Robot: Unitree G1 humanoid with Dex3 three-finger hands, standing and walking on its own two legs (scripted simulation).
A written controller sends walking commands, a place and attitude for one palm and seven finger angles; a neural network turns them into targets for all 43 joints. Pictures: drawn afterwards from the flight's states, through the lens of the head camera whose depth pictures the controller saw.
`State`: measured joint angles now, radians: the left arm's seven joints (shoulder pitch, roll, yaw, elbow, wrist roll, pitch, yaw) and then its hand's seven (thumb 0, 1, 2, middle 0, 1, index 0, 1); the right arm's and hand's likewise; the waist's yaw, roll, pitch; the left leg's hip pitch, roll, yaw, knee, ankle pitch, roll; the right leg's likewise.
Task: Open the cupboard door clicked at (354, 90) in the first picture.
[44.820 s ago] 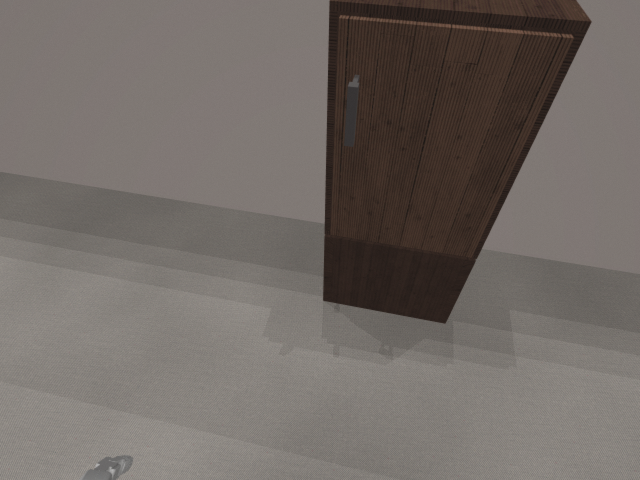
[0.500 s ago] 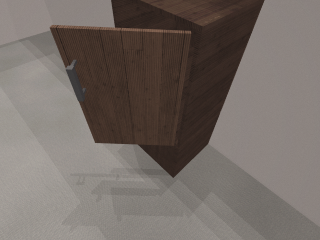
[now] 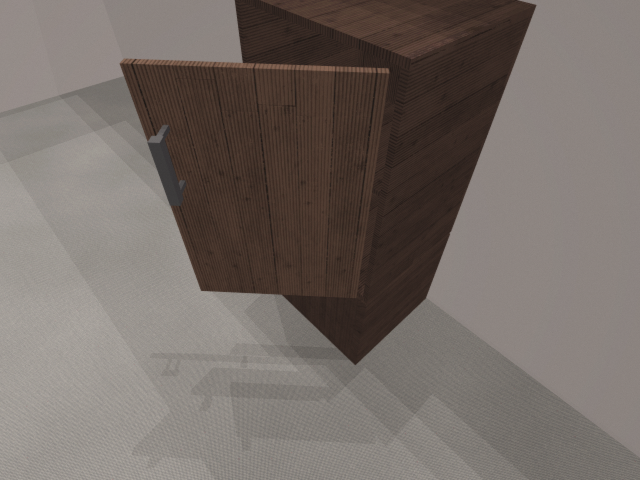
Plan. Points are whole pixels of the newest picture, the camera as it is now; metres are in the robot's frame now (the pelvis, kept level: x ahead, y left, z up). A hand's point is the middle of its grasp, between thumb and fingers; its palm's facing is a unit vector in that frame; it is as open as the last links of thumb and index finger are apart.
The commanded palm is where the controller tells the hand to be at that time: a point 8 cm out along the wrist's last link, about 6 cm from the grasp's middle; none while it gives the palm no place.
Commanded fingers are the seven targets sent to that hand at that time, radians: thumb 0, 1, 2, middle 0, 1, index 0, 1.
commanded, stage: look again from close up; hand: left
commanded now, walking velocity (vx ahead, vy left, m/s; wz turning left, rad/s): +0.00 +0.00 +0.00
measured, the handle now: (170, 166) +0.59 +0.31 +0.06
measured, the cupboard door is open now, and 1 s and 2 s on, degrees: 44 44 44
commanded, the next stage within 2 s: shuffle to correct the standing spot in 0.22 s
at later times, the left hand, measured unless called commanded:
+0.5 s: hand out of the picture -0.02 +0.24 -0.16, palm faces +0.00 -0.96 -0.27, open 7.4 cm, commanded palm none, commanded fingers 0.00 0.90 0.90 -0.20 -0.30 -0.20 -0.30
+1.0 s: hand out of the picture +0.03 +0.22 -0.16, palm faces +0.06 -0.98 -0.20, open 7.3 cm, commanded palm none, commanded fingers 0.00 0.90 0.90 -0.20 -0.30 -0.20 -0.30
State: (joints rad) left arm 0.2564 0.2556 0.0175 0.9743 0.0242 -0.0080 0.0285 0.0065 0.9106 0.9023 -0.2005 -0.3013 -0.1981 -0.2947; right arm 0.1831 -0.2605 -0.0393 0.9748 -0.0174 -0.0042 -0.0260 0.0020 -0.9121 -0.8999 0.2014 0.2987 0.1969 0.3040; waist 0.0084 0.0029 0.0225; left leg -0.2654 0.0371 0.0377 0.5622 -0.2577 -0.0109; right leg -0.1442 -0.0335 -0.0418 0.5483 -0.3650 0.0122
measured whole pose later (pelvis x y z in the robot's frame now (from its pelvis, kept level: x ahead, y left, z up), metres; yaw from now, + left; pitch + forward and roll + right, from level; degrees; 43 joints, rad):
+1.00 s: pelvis +0.03 +0.06 +0.01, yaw -1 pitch -2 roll +0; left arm 0.36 0.11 0.03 1.03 0.03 -0.03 0.03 0.01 0.93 0.90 -0.20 -0.30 -0.20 -0.29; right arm 0.39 -0.14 -0.03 1.10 -0.02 0.03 0.00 0.00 -0.91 -0.90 0.20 0.30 0.20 0.30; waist 0.01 0.04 -0.01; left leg -0.38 0.00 0.08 0.86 -0.36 0.03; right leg -0.17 -0.05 -0.16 0.49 -0.30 -0.02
